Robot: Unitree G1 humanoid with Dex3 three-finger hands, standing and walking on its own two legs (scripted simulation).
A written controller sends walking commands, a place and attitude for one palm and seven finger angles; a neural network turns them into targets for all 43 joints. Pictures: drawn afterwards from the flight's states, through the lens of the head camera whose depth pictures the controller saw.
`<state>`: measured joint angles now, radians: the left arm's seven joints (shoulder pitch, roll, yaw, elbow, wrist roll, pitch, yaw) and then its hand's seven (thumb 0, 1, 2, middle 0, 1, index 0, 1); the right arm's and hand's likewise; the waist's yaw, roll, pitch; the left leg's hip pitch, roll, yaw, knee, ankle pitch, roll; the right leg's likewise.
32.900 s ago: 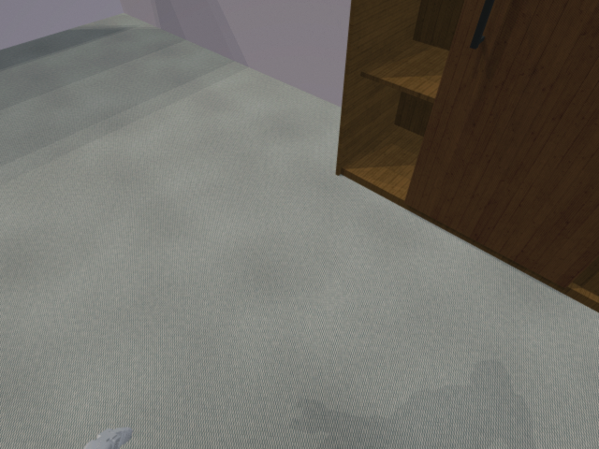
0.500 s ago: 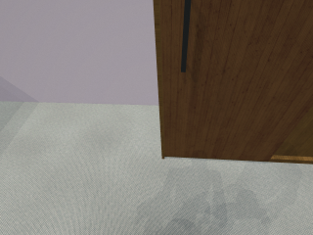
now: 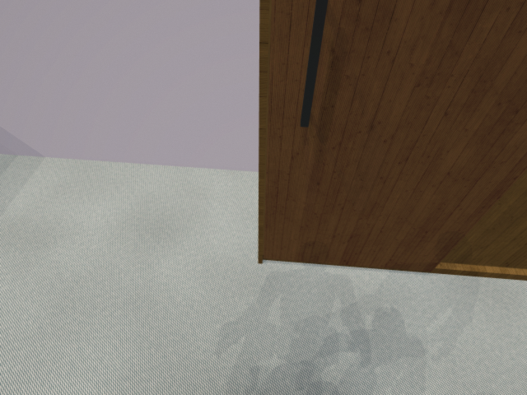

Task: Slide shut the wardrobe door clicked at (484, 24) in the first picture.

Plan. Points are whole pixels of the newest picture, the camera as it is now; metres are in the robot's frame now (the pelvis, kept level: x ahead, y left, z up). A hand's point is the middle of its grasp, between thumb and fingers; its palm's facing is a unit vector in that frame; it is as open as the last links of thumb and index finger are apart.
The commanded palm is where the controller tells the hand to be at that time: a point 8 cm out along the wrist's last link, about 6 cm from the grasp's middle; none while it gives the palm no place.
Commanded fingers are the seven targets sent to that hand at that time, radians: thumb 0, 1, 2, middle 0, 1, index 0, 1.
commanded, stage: let the arm hang, fingers relaxed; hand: right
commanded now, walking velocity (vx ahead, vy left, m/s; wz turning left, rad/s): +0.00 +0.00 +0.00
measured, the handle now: (311, 65) +0.69 -0.05 +0.15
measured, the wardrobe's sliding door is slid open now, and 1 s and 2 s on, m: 0.00 0.00 0.00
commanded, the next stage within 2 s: look to check the result in 0.24 s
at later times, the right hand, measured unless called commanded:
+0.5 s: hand out of the picture +0.11 -0.22 -0.15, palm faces -0.03 +0.94 -0.33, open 7.4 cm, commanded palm none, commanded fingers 0.00 -0.90 -0.90 0.20 0.30 0.20 0.30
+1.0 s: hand out of the picture +0.12 -0.20 -0.16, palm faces -0.02 +0.95 -0.30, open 7.4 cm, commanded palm none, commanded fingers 0.00 -0.90 -0.90 0.20 0.30 0.20 0.30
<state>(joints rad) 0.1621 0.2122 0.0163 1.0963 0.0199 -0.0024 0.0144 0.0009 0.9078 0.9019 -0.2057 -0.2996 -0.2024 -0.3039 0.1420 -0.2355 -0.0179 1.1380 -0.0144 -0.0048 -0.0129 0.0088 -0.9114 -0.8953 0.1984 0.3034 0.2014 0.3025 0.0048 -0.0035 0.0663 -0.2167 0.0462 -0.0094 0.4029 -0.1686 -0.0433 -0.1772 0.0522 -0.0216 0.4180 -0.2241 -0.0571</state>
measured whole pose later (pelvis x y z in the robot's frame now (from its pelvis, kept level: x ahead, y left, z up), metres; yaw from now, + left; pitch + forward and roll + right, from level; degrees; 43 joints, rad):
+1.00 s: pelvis +0.03 +0.03 +0.01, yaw +0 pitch -1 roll +0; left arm 0.11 0.29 0.00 1.13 0.02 0.00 0.01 0.00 0.91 0.90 -0.21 -0.30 -0.20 -0.30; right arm 0.09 -0.29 -0.01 1.14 -0.01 -0.02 -0.01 0.01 -0.91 -0.89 0.20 0.30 0.20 0.30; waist 0.02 0.00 0.06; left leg -0.12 -0.01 0.01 0.31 -0.17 0.00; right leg -0.07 0.00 -0.01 0.31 -0.22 -0.01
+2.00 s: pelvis +0.19 +0.06 -0.02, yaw -1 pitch -1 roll +1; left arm 0.30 0.17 0.04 1.06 0.03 0.01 0.03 0.00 0.91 0.90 -0.20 -0.30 -0.20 -0.30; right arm 0.06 -0.19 -0.06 1.02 -0.01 0.04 -0.02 0.01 -0.92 -0.90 0.20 0.30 0.20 0.30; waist 0.05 0.02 0.12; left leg -0.40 0.06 0.08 0.66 -0.26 -0.02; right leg -0.25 -0.05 -0.07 0.70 -0.42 -0.01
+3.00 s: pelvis +0.18 +0.03 +0.00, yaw +3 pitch -1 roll -1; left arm 0.34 0.18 0.00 1.07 0.01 -0.01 0.01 0.00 0.91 0.90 -0.20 -0.30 -0.20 -0.30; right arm 0.30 -0.15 0.02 1.06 -0.01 0.00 -0.02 0.01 -0.91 -0.90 0.20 0.30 0.20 0.30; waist 0.01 -0.02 0.02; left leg -0.27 0.04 -0.02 0.49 -0.21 -0.02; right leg -0.21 -0.01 -0.12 0.45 -0.23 -0.02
